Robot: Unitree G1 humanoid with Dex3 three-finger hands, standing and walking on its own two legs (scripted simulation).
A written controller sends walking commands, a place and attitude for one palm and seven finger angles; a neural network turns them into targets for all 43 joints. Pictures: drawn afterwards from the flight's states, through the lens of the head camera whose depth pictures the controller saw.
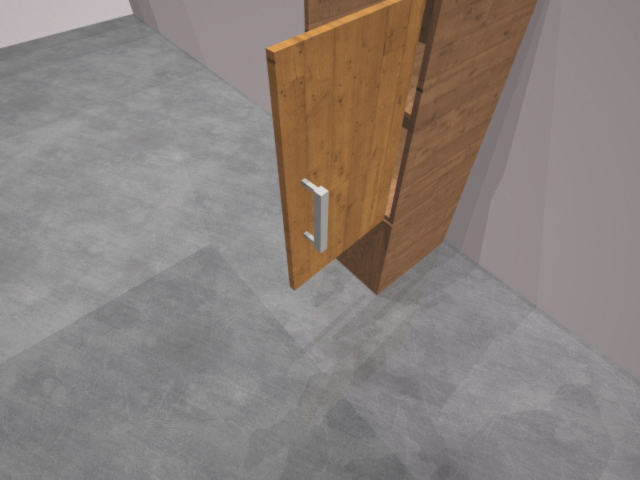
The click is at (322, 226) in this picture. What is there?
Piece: cupboard door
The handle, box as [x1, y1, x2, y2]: [301, 178, 328, 252]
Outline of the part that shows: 304,178 301,180 301,184 313,193 314,235 312,236 306,231 303,234 314,244 314,248 321,252 326,248 328,191 321,186 317,187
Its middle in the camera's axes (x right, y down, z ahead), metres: -0.02 -0.04 +0.78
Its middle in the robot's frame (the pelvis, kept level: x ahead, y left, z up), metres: +0.60 +0.05 -0.10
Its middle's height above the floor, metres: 0.69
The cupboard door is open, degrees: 94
